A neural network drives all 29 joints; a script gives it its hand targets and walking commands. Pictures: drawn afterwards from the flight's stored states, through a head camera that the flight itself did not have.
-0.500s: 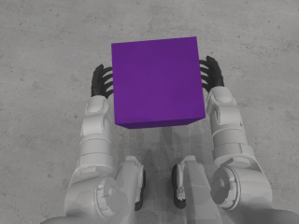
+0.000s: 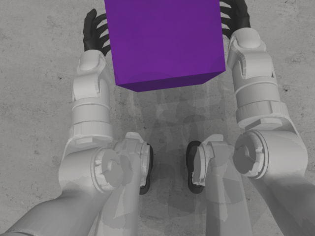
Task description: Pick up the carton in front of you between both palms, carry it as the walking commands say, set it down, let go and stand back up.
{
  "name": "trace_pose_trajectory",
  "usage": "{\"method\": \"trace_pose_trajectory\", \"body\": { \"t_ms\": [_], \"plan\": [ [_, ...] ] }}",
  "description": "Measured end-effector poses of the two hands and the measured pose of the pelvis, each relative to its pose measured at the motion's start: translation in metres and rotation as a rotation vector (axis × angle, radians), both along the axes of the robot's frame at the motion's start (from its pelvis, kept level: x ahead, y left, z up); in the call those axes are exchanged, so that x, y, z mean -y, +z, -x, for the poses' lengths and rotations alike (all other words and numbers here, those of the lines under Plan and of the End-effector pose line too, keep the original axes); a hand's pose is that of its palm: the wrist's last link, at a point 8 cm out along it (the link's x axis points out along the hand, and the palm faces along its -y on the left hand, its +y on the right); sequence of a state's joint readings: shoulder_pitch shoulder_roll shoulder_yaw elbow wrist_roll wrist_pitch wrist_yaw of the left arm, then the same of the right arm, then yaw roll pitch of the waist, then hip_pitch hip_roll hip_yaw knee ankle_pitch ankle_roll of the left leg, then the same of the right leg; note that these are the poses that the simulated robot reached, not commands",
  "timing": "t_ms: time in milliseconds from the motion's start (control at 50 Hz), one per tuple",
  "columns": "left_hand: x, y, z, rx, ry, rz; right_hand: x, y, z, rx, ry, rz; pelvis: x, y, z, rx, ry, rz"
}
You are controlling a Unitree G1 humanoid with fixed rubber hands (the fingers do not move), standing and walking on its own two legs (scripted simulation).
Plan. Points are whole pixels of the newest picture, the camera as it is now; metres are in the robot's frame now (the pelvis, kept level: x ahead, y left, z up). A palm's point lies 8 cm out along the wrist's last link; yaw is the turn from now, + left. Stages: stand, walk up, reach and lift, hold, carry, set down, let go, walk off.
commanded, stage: set down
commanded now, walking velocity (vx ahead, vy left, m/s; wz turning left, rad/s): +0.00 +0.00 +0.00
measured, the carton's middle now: (164, 44) +0.54 +0.01 -0.19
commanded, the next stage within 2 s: none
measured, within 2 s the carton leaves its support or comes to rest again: rests again in 0.72 s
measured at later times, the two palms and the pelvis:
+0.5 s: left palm (110, 52) +0.54 +0.17 -0.24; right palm (218, 35) +0.58 -0.13 -0.25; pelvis +0.00 +0.00 -0.08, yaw +1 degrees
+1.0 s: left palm (111, 57) +0.53 +0.17 -0.26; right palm (218, 40) +0.57 -0.13 -0.26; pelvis -0.01 +0.01 -0.11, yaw +1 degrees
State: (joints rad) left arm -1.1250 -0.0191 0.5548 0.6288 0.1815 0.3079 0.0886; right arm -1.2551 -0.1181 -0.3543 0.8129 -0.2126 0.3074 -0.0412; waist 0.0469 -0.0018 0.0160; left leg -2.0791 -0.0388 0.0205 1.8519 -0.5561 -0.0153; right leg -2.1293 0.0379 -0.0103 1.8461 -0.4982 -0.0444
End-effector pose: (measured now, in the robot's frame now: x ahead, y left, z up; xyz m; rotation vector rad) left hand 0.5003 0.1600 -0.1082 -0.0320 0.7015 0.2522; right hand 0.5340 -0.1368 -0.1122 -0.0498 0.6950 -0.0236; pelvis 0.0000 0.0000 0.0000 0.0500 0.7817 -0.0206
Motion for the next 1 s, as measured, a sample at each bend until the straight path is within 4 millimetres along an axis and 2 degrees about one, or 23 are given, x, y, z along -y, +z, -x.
{"method": "trace_pose_trajectory", "body": {
  "t_ms": [320,420,540,740,1000],
  "plan": [
    [-0.004,-0.104,-0.021,-0.030,0.006,0.004,-0.004,-0.104,-0.029,-0.027,0.049,0.028,-0.002,-0.060,0.001,0.047,0.003,-0.003],
    [-0.007,-0.127,-0.030,-0.040,-0.007,0.003,-0.005,-0.128,-0.038,-0.036,0.066,0.036,-0.002,-0.075,-0.001,0.081,0.007,-0.001],
    [-0.009,-0.132,-0.035,-0.026,0.010,0.012,-0.008,-0.133,-0.044,-0.024,0.062,0.029,-0.005,-0.087,-0.004,0.104,0.011,-0.001],
    [-0.006,-0.142,-0.028,-0.060,-0.027,0.016,-0.004,-0.143,-0.034,-0.057,0.065,0.038,-0.007,-0.097,0.002,0.136,0.010,-0.001],
    [-0.014,-0.150,-0.029,-0.052,-0.050,0.023,-0.005,-0.147,-0.034,-0.051,0.094,-0.002,-0.005,-0.107,0.011,0.209,0.012,-0.001]
  ]
}}
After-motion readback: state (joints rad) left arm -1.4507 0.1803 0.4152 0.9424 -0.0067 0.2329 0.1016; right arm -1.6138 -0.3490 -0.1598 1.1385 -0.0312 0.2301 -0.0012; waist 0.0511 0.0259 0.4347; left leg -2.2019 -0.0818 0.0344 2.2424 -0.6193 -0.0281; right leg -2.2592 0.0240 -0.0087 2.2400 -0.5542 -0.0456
